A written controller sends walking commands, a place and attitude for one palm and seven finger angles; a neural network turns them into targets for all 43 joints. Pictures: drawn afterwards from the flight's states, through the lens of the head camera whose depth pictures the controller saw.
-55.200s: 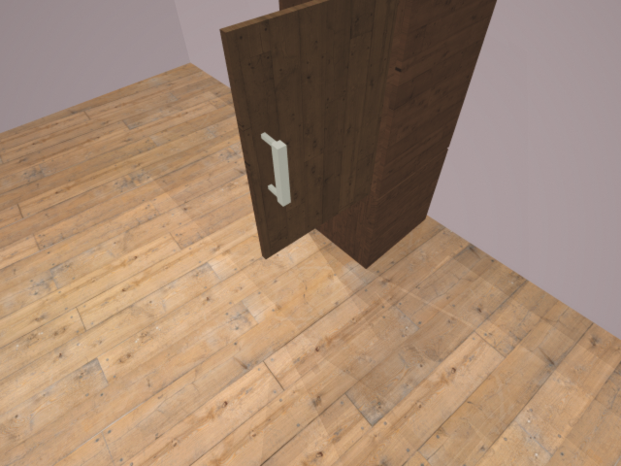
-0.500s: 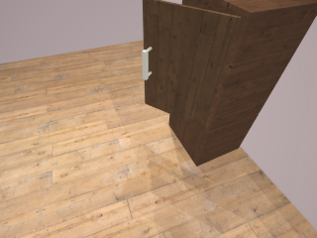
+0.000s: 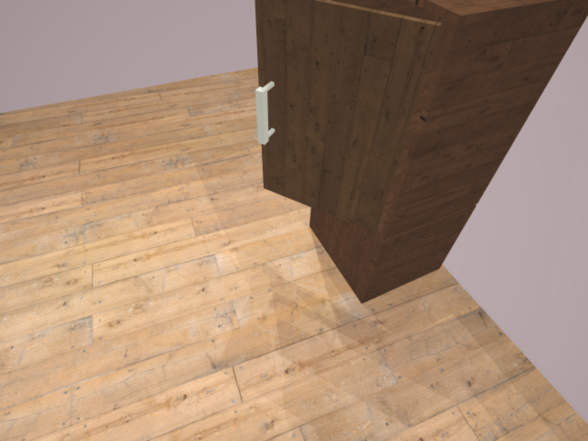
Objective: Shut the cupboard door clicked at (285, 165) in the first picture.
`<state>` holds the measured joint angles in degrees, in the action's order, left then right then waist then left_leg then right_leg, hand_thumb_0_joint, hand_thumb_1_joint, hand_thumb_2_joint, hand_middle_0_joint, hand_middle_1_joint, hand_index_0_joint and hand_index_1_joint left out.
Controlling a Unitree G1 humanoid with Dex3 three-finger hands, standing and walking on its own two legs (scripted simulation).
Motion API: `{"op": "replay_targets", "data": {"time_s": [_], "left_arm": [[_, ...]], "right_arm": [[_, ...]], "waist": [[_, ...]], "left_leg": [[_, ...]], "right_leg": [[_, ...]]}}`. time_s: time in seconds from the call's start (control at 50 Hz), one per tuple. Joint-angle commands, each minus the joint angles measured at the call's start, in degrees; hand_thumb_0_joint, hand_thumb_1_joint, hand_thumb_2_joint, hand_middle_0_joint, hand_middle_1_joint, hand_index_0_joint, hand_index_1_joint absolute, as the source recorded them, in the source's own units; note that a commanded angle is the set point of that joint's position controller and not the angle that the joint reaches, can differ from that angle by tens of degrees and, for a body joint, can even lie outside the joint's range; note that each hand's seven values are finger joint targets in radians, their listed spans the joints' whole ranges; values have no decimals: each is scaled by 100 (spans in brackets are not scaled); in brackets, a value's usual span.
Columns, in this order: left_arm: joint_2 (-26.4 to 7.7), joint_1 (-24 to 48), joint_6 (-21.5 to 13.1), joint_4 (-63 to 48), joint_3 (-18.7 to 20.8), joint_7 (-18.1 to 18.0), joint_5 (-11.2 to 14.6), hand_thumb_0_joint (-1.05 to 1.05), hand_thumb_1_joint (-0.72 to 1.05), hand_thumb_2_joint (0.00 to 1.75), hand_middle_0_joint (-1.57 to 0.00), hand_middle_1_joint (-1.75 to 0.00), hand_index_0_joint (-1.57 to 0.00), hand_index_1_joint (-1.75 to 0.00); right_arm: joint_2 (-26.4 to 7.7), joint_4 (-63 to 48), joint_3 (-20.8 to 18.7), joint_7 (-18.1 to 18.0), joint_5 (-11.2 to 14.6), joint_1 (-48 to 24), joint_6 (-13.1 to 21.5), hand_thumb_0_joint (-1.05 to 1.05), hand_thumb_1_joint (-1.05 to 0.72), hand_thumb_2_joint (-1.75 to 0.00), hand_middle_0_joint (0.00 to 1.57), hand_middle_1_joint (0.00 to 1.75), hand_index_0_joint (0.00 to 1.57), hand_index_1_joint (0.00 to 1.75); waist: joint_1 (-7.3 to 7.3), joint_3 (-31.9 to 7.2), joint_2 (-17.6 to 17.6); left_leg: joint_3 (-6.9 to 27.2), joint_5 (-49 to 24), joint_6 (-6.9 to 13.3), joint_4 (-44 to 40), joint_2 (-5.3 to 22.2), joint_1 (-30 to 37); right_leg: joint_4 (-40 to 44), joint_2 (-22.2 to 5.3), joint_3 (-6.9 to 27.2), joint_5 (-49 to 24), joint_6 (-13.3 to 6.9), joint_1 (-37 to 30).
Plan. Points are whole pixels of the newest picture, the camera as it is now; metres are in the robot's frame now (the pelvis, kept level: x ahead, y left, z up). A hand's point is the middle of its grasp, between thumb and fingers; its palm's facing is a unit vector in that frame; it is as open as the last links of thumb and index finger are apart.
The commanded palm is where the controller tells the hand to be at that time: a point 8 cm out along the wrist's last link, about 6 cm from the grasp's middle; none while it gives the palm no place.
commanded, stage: look to check the result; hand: left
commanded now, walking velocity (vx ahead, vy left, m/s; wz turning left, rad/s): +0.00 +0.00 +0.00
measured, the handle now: (266, 113) +0.90 +0.11 -0.04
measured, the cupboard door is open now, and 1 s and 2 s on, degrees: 36 36 36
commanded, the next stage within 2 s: walk to a spot facing it in 0.02 s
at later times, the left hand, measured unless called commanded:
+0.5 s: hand out of the picture +0.01 +0.19 -0.21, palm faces +0.18 -0.96 -0.22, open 7.4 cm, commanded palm none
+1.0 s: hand out of the picture +0.05 +0.18 -0.15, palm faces +0.42 -0.84 -0.34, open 7.4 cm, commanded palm none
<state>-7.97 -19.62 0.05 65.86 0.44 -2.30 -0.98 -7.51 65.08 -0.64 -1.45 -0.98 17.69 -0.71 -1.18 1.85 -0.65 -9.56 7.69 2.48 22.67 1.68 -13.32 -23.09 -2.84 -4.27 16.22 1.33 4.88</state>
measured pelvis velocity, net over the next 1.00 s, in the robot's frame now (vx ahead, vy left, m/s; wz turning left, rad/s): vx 0.04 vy -0.06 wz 0.48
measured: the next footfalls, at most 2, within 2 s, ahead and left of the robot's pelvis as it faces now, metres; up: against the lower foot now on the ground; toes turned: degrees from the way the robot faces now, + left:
right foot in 0.94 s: +0.11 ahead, -0.16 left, +0.00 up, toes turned +26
left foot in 1.38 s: +0.00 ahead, +0.06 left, +0.00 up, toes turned +48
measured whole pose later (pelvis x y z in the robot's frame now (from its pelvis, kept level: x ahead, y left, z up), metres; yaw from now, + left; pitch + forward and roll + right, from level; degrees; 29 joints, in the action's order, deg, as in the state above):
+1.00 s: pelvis +0.04 -0.06 -0.01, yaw +28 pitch +2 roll +1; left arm -12.7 -8.0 1.5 48.2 2.9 -1.4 -1.7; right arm -15.6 52.0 -5.3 0.5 -1.7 9.7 -3.9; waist -1.9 5.2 3.3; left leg 6.6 23.5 -1.7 50.1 -4.6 -30.0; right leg -33.4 -1.4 -1.5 19.8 -0.5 16.1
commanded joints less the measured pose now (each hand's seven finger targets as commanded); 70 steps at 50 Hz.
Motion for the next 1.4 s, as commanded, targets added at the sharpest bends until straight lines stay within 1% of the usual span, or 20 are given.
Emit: {"op": "replay_targets", "data": {"time_s": [0.0,0.28,0.42,0.46,0.48,0.5,0.52,0.58,0.76,0.86,0.88,0.92,0.96,1.04,1.2,1.28,1.32,1.34,1.36,1.38], "left_arm": [[-538,-535,-29,-55,71,-17,-5,0,90,90,-20,-30,-20,-30],[-783,-298,95,-490,365,-26,-18,0,90,90,-20,-30,-20,-30],[-1144,376,74,-1091,561,-54,-110,0,90,90,-20,-30,-20,-30],[-1250,461,94,-1197,594,-40,-90,0,90,90,-20,-30,-20,-30],[-1101,374,118,-1304,600,-19,-33,0,90,90,-20,-30,-20,-30],[-858,376,140,-1494,523,-11,43,0,90,90,-20,-30,-20,-30],[-951,612,204,-1556,491,-33,-8,0,90,90,-20,-30,-20,-30],[-1034,959,226,-1593,553,46,-58,0,90,90,-20,-30,-20,-30],[-1012,1140,227,-1931,488,114,-62,0,90,90,-20,-30,-20,-30],[-1134,520,191,-1925,495,94,-16,0,90,90,-20,-30,-20,-30],[-1325,195,133,-1885,544,81,-33,0,90,90,-20,-30,-20,-30],[-2051,462,71,-2061,649,14,-146,0,90,90,-20,-30,-20,-30],[-1482,1178,13,-2211,493,-17,-75,0,90,90,-20,-30,-20,-30],[-1319,880,-47,-2162,453,-21,-39,0,90,90,-20,-30,-20,-30],[-1535,-237,-21,-1819,589,-22,-87,0,90,90,-20,-30,-20,-30],[-1617,-81,-11,-1793,634,11,-102,0,90,90,-20,-30,-20,-30],[-1596,81,-3,-1855,634,45,-12,0,90,90,-20,-30,-20,-30],[-1243,153,26,-2061,553,90,41,0,90,90,-20,-30,-20,-30],[-1090,565,79,-2301,411,58,15,0,90,90,-20,-30,-20,-30],[-1244,811,134,-2382,437,26,-22,0,90,90,-20,-30,-20,-30]], "right_arm": [[-575,-117,-108,-43,27,363,37,0,-90,-90,20,30,20,30],[-767,-507,-237,9,-6,65,-91,0,-90,-90,20,30,20,30],[-629,-1044,-360,148,-32,-297,-161,0,-90,-90,20,30,20,30],[-784,-1099,-364,180,-22,-70,-117,0,-90,-90,20,30,20,30],[-1120,-1077,-421,160,-54,309,-59,0,-90,-90,20,30,20,30],[-1528,-1002,-495,77,-83,619,-29,0,-90,-90,20,30,20,30],[-1637,-860,-510,20,-66,767,-68,0,-90,-90,20,30,20,30],[-1502,-1201,-464,-23,-82,66,-33,0,-90,-90,20,30,20,30],[-1672,-1500,-553,32,-95,-368,-68,0,-90,-90,20,30,20,30],[-1708,-1764,-624,92,-72,-848,-158,0,-90,-90,20,30,20,30],[-1610,-1833,-617,106,-24,-965,-168,0,-90,-90,20,30,20,30],[-1103,-1967,-593,150,8,-896,-143,0,-90,-90,20,30,20,30],[-1273,-1823,-616,214,-80,-707,-206,0,-90,-90,20,30,20,30],[-1117,-1808,-500,290,-24,-772,-261,0,-90,-90,20,30,20,30],[-928,-2004,-335,314,-4,-1609,-243,0,-90,-90,20,30,20,30],[-985,-1966,-345,304,22,-1315,-192,0,-90,-90,20,30,20,30],[-1330,-1774,-432,289,-26,-527,-116,0,-90,-90,20,30,20,30],[-2006,-1689,-607,248,-66,-115,-65,0,-90,-90,20,30,20,30],[-2262,-1583,-651,186,21,210,-109,0,-90,-90,20,30,20,30],[-2122,-1561,-593,163,13,134,-154,0,-90,-90,20,30,20,30]], "waist": [[23,497,109],[114,376,122],[44,285,-938],[-85,56,-296],[-225,-158,958],[-293,-288,2238],[-352,-509,1607],[-136,-330,757],[-86,-485,856],[207,-602,1063],[385,-679,710],[372,-348,-1584],[-91,2,-804],[-61,-248,-942],[460,-349,-1116],[275,-383,-1178],[-215,-766,-440],[-431,-1088,1362],[-555,-1099,1704],[-486,-745,869]], "left_leg": [[843,549,-76,-571,526,400],[1130,86,-4,203,468,-487],[565,1615,-280,2511,168,-1324],[751,191,-198,1446,298,-679],[1877,-2103,148,643,797,-47],[3564,-4000,828,66,1733,791],[3528,-2698,898,-250,1870,743],[3324,-44,466,-620,1405,94],[3118,136,712,-541,968,128],[3055,157,427,-114,521,-718],[2864,504,173,301,217,-1222],[1316,2542,-525,3246,-838,-2536],[1613,2052,-430,4658,-302,-2305],[1066,1559,-624,4554,-169,-2205],[498,1863,-539,2628,-104,-1840],[262,1496,-366,1424,-212,-846],[583,-376,-163,273,-2,927],[2627,-2661,591,228,1564,2173],[3303,-4620,1250,193,2280,2181],[2723,-3667,1255,180,2215,1637]], "right_leg": [[640,-318,420,-114,-311,972],[-82,-552,58,92,-361,754],[-106,-1955,199,-1788,-1055,522],[-1226,-1627,-397,-2087,-621,610],[-2438,-948,-762,-1208,-117,1208],[-3751,-85,-543,1979,203,2344],[-4362,-83,243,2176,52,2389],[-4642,-237,623,890,96,2700],[-3040,53,543,763,243,2359],[-1037,387,348,327,136,729],[-73,235,477,-119,82,-10],[1171,-2405,3137,319,-947,95],[802,-1937,2049,-542,-1009,878],[-33,-1389,615,-3376,-827,-18],[-438,-1637,240,-4490,-805,-1038],[-874,-1717,-70,-4381,-676,-542],[-2187,-1487,-545,-3459,-240,540],[-3499,-644,-738,317,220,2323],[-4240,-362,-122,2296,271,2980],[-4333,-515,216,2097,198,2848]]}}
